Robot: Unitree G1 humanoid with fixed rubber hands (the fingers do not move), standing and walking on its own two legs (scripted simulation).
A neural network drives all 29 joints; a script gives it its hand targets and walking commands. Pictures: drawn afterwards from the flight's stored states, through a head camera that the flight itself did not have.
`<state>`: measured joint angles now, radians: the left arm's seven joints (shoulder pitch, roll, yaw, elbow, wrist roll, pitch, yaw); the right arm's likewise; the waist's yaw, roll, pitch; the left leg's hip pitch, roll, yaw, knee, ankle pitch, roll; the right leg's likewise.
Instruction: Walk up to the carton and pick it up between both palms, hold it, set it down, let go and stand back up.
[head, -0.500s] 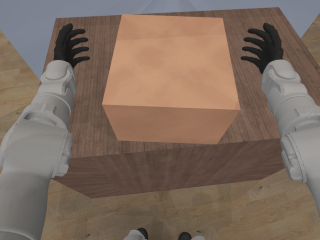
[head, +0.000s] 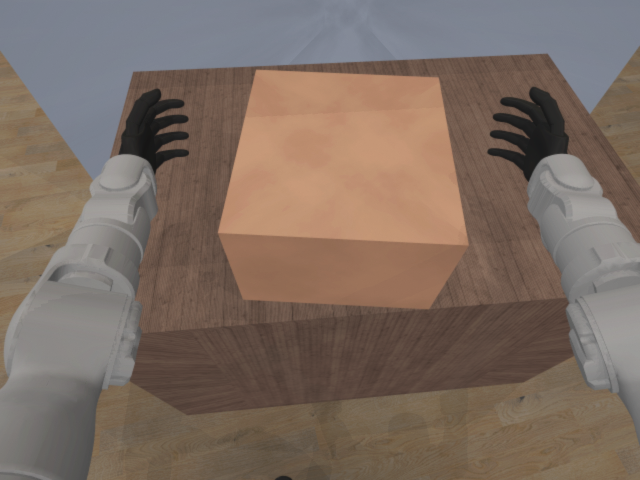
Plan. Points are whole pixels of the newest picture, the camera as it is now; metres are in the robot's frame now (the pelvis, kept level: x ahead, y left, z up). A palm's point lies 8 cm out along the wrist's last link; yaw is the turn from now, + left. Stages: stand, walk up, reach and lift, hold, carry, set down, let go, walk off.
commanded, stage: set down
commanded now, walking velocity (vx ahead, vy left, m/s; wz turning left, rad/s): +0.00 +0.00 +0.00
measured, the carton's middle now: (341, 187) +0.53 +0.03 -0.01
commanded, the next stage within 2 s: none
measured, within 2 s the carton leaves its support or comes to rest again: neither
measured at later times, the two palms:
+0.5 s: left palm (135, 212) +0.40 +0.27 +0.09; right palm (537, 221) +0.42 -0.21 +0.08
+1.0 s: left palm (129, 293) +0.32 +0.27 +0.04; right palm (528, 312) +0.32 -0.20 +0.03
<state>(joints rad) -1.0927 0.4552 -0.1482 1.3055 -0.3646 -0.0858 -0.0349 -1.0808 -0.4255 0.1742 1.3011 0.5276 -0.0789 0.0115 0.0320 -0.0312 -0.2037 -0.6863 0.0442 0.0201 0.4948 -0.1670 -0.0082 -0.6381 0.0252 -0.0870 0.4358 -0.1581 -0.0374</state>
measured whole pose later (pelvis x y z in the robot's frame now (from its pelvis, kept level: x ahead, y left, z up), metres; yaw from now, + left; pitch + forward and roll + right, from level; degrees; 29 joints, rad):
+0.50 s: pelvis +0.00 +0.00 +0.01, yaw +0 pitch +13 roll -1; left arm -0.71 0.41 -0.03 1.00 -0.30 -0.08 -0.04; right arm -0.71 -0.36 0.12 1.01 0.47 -0.10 -0.03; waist 0.04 -0.02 -0.16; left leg -0.52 0.04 0.03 0.48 -0.18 0.00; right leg -0.48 0.02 -0.07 0.43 -0.18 -0.03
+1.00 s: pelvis +0.00 +0.01 +0.01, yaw +0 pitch +4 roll -1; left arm -0.30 0.33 0.05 0.71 -0.26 -0.13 -0.03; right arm -0.28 -0.25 0.05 0.73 0.36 -0.19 -0.02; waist 0.03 -0.02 -0.05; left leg -0.32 0.02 0.03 0.45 -0.20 0.00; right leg -0.29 0.01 -0.06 0.42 -0.20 -0.02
